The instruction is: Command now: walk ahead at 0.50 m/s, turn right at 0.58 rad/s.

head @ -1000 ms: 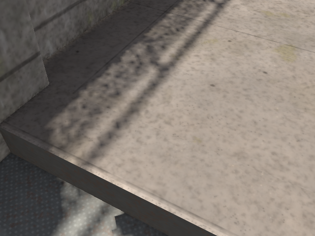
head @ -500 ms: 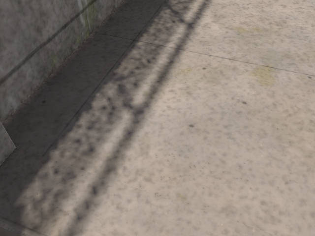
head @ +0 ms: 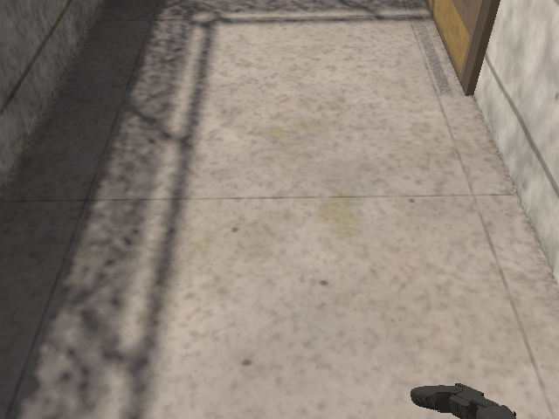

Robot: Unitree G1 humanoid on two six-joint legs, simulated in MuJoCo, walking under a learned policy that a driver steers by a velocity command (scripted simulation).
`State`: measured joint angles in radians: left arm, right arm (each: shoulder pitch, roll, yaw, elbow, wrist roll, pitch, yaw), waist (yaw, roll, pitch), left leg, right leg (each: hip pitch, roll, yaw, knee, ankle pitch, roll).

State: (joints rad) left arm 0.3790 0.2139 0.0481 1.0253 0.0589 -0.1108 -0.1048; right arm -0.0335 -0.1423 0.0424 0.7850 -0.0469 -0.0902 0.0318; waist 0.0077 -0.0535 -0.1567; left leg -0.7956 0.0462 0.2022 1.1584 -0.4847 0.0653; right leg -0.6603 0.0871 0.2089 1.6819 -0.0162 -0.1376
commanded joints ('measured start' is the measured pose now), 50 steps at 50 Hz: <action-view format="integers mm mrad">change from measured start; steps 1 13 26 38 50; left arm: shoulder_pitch -85 -484 278 12 19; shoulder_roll -76 -2 176 104 110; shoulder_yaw -26 -17 99 23 15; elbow -94 -207 6 -107 -157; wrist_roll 12 -25 16 -62 -73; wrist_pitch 28 28 17 10 -19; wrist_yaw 22 -11 103 133 106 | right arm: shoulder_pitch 153 373 367 17 322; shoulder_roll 100 -108 -65 -90 -235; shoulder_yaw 4 -44 -56 -91 -143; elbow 150 230 136 6 44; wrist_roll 12 -47 -5 53 42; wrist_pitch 0 -57 -38 -26 -6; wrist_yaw -17 -16 21 -65 -56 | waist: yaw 29 -37 198 6 -121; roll -29 116 -8 20 245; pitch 19 95 -161 153 -71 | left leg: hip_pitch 353 738 -15 227 1046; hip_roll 310 216 -37 22 310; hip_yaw -633 58 -163 -192 -859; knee -703 -1014 112 -392 -861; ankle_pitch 134 730 -64 490 209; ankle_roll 199 109 -110 -92 278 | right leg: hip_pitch -373 -242 1247 282 -245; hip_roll -115 -204 -341 -217 -106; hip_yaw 8 -195 372 -24 -111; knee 322 -662 -1299 -1480 -110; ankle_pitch -4 23 221 55 -399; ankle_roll -72 25 -257 -83 119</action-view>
